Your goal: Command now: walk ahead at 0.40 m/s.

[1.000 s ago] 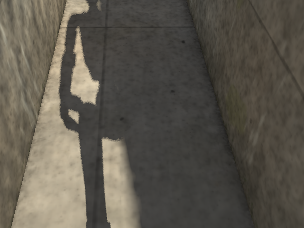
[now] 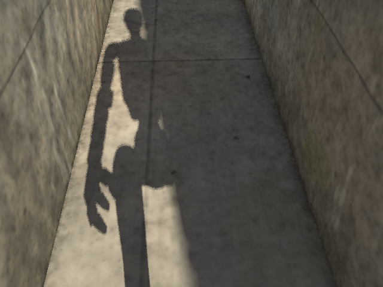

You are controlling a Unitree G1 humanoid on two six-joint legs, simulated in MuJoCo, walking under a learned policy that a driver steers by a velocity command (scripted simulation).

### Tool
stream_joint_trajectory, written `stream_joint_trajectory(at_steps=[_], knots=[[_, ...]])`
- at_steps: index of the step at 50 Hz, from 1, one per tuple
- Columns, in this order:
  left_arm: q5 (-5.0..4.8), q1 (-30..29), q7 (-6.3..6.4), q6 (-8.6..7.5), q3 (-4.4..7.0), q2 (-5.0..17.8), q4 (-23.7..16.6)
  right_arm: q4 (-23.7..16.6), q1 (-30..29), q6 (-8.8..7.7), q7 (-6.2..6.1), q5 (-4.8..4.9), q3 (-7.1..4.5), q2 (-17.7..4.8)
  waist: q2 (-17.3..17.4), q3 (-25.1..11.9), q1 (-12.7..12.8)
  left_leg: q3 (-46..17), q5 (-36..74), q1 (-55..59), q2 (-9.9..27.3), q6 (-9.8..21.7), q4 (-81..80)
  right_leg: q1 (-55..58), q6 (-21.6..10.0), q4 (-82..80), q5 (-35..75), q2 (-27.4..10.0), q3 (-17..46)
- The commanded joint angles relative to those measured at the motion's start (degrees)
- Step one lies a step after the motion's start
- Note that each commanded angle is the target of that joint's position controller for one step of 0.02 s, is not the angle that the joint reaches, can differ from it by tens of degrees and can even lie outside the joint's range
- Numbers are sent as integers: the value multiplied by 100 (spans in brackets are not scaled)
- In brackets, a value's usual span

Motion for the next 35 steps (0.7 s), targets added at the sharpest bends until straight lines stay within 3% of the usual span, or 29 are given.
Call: stream_joint_trajectory(at_steps=[1, 3, 4, 5, 6, 7, 8, 9, 11, 12, 13, 14, 15, 16, 18, 20, 21, 22, 23, 24, 25, 26, 27, 28, 30, 31, 32, 33, 35], knots=[[14, 322, 94, -179, -23, -126, -241, -411, -665, 59, -19, 38, -152, -774, 570, 741, 470, -1701, -1634, -1029, 1429, 1205, -1452, 377, -140, -208, 37, -17, -183], [-96, 747, 67, -246, 1, -53, -40, -205, -406, 155, 47, -61, -124, -524, 466, 695, 516, -1136, -887, -1033, 979, 1067, -472, 1046, -150, -1084, 288, -68, -13], [-84, 1268, 32, -311, 44, 135, 121, -201, -396, 113, 151, -177, -95, -321, -96, 525, 593, -603, -292, -1256, 523, 832, 719, 1398, -423, -1290, 498, -434, 585], [-137, 1983, 17, -329, 86, 417, 303, -277, -715, 3, 264, -160, -10, 105, -1129, 211, 660, 37, -157, -2303, -89, 424, 2569, 2331, -920, -1567, 1968, -961, 1599], [-200, 2929, -92, -221, 93, 493, 684, -336, -1029, -102, 177, -228, 78, 432, -1982, 419, 1036, 379, -1292, -4746, -382, 85, 4885, 3303, -1829, -1975, 2278, -1975, 3434], [-127, 3926, -243, -106, 68, 717, 976, -296, -1058, -172, 163, -112, 203, 475, -2064, 764, 1377, -76, -2352, -6834, -239, 179, 9094, 3694, -2421, -2012, 3408, -2709, 4292], [134, 3984, -304, 18, 37, 755, 1110, -556, -1390, -185, 155, -7, 283, 469, -1385, 773, 1499, -873, -2637, -8710, -245, 502, 12074, 4135, -2269, -1765, 3750, -3004, 4157], [368, 3346, -327, 67, -138, 397, 961, -1027, -2043, -127, 71, 67, 236, 188, -436, 509, 1280, -1009, -3016, -9614, -106, 776, 13109, 4088, -1907, -1706, 3563, -2930, 3396], [486, 2509, -291, -91, -423, -389, 1223, -2240, -3253, 116, -103, -89, 437, 326, 662, 316, 550, -925, -3589, -9918, 332, 1227, 12033, 2942, -772, -1905, 2807, -2248, 1814], [459, 1240, -149, -270, -378, -322, 840, -2405, -2967, 239, -129, -64, 566, 493, 767, 221, -41, -745, -2853, -8429, 625, 1269, 10298, 1350, -303, -2397, 1598, -1644, 929], [396, -232, -155, -356, -404, 35, 283, -2842, -2810, 342, -131, 31, 555, 255, 1047, 193, -663, -289, -1539, -6091, 810, 1215, 7920, -1096, -291, -3283, 478, -1116, 306], [188, -670, -248, -291, -203, 832, -293, -3248, -3350, 469, 74, 45, 542, -139, 513, 129, -868, 220, -739, -2784, 594, 827, 6954, -3979, -440, -4630, -380, -729, 89], [68, 22, -289, -260, -127, 1148, -278, -3233, -3761, 558, 189, 78, 614, -10, -210, 110, -568, 702, -1126, -2356, 349, 351, 7207, -4239, -757, -5171, -712, -954, 374], [-2, 299, -355, -261, -146, 1268, -259, -2713, -3023, 470, 349, 28, 656, 230, -825, 427, -662, 989, -1040, -2966, 164, 250, 7687, -3339, -758, -4588, 1093, -1022, 46], [-237, 1649, -315, -362, -166, 1118, -66, -2125, -2703, 429, 309, -26, 698, -24, -753, -247, -237, 1419, -1743, -4830, -183, 261, 5691, 517, -729, -2900, 6649, -1042, -148], [-337, 2092, -429, -384, -125, 1053, 187, -1565, -1757, 162, 308, -64, 643, -142, -1442, -1011, -283, 854, -37, -3766, -208, 606, 4785, 1786, -309, -1540, 9626, -1193, -127], [-318, 2422, -412, -401, -107, 698, 64, -1470, -1174, 69, 266, 28, 565, -509, -674, -1835, -151, -501, 3052, -1532, 214, 1197, 4516, 294, 74, -580, 8537, -895, -148], [-327, 2533, -435, -376, -120, 369, -235, -1361, -26, 138, 301, -210, 426, -1175, 1278, -2920, -350, -3095, 3680, 191, 1188, 1776, 2325, -949, 576, 388, 3189, -72, 308], [-369, 2205, -455, -173, 117, 578, -301, -1092, 915, 207, 320, -356, 34, -1794, 2055, -2866, -731, -5069, 2353, 109, 1921, 1973, 729, -1660, 822, 3300, 651, 406, 1192], [-369, 1844, -343, -112, 271, 553, -248, -1186, 470, 91, 303, -260, -54, -1840, 1819, -1885, -777, -4892, 1867, -965, 1697, 1858, 305, -2175, 849, 5743, 1197, 751, 1924], [-328, 1725, -235, -139, 270, 407, -213, -1247, -472, -19, 296, -99, -18, -1634, 1414, -1370, -430, -4014, 870, -1400, 1373, 1437, 462, -2835, 741, 6688, 1355, 769, 2060], [-303, 1517, -84, -222, 204, 245, -253, -1322, -1380, -127, 317, 66, 67, -1235, 818, -977, 4, -3246, 1029, -1871, 1182, 1217, 759, -3197, 676, 7148, 1345, 679, 1874], [-249, 1172, 52, -218, 110, 212, -418, -1290, -1907, -262, 367, 88, 235, -614, -65, -861, 319, -2911, 932, -2247, 1176, 1102, 714, -3305, 658, 7004, 1328, 441, 1702], [-251, 1007, 120, -146, 21, 206, -465, -1187, -2156, -365, 324, 182, 348, -175, -431, -958, 520, -2789, 756, -2197, 1149, 974, 587, -3368, 817, 6527, 1140, 164, 1607], [-377, 1021, 310, -84, 43, 498, -445, -1099, -2055, -483, 334, -8, 396, -52, -331, -1053, 688, -2152, 1438, -2136, 1045, 725, 748, -3320, 1271, 5430, 1210, -205, 1595], [-391, 940, 583, 17, 15, 695, -820, -793, -1004, -310, -234, -136, 175, -303, -134, -988, 283, -2212, 1516, -1751, 1424, 796, 340, -2407, 855, 6162, 499, 31, 824], [-458, 748, 653, 89, 16, 608, -850, -731, -925, -296, -435, -141, 159, -438, -148, -693, 370, -1921, 1096, -1966, 1266, 762, 206, -2525, 764, 6075, 506, -41, 864], [-467, 578, 731, 200, -105, 172, -1017, -889, -1180, -247, -542, -121, 178, -293, -55, -433, 496, -1527, 151, -2137, 1116, 691, -196, -2274, 781, 4770, 140, -284, 934], [-535, 100, 824, 307, -128, 118, -1238, -940, -944, -148, -644, 22, -53, -622, 224, 69, 238, -1079, -1024, -2102, 771, 552, -1070, -1714, 914, 2533, -699, -339, 350]])
Next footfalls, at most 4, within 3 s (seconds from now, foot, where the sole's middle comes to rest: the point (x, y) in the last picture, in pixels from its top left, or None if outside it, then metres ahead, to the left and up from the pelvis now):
0.40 left None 0.30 0.14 -0.57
0.90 right None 0.29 -0.10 -0.57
1.34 left None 0.46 0.17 -0.57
1.84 right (206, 202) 0.78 -0.03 -0.57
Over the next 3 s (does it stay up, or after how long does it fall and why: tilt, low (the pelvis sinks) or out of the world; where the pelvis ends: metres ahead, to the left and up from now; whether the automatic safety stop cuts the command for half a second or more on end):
stays up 1.33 0.04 0.21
